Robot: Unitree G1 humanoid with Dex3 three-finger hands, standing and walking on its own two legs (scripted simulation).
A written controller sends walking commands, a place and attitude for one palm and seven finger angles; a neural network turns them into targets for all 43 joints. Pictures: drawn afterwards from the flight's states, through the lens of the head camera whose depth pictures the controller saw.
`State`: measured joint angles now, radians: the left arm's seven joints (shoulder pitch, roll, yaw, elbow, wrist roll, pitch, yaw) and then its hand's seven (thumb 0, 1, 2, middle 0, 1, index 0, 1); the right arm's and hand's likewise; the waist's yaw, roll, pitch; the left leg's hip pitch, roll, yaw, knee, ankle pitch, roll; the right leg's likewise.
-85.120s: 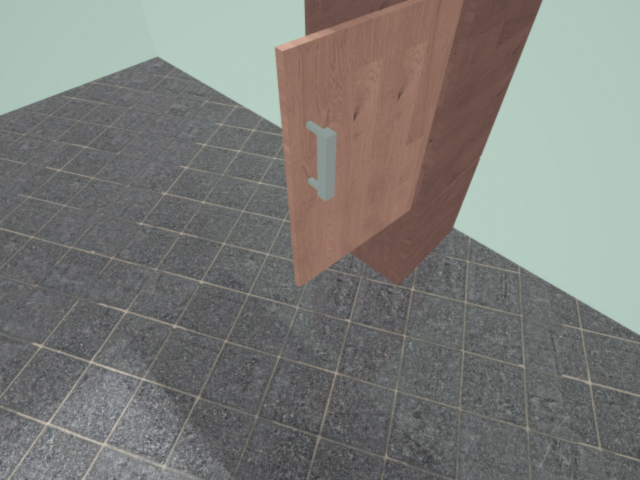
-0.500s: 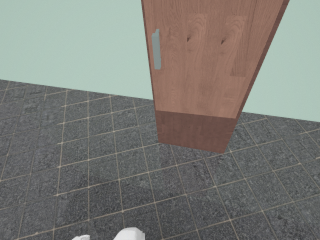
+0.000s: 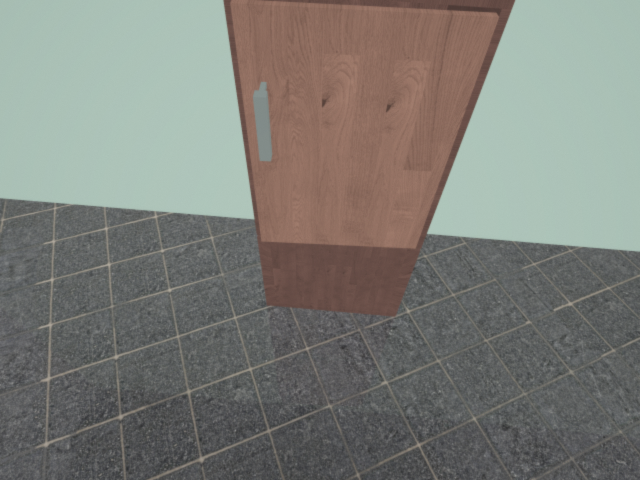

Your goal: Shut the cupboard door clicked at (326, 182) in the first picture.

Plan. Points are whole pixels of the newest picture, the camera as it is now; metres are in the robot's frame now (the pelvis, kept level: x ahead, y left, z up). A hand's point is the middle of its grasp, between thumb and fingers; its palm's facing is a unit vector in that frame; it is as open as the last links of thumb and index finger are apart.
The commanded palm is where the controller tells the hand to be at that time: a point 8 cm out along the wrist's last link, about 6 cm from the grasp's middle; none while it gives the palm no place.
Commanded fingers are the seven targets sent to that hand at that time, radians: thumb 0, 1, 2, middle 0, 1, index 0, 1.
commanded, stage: take the last steps up to it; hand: left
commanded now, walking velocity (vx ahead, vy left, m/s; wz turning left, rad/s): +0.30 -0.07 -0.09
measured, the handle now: (264, 122) +0.72 +0.14 +0.04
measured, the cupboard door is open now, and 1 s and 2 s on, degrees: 3 3 3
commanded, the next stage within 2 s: come to a stop and stand still in 0.60 s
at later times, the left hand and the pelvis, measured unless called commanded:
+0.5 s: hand out of the picture +0.10 +0.11 -0.20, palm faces +0.08 -0.99 -0.11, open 7.4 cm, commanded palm none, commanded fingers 0.00 0.90 0.90 -0.20 -0.30 -0.20 -0.30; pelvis +0.15 -0.03 -0.02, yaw +1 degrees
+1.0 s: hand (263, 362) +0.33 +0.11 -0.17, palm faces +0.02 -0.97 -0.23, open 7.3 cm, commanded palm none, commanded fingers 0.00 0.90 0.90 -0.20 -0.30 -0.20 -0.30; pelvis +0.26 -0.07 -0.01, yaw +1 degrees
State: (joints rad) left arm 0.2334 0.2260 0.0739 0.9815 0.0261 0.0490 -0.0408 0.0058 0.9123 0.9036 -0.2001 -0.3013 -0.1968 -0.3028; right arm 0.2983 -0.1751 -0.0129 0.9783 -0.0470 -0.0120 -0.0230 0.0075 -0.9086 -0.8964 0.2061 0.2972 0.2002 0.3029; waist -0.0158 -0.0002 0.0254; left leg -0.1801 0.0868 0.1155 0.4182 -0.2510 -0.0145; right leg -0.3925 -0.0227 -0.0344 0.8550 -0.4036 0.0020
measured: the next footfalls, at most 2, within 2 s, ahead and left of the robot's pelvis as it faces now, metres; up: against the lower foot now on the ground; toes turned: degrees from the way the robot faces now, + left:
right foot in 0.10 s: +0.06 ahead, -0.14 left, +0.00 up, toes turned -5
left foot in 0.50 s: +0.29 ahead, +0.07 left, +0.00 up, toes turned +7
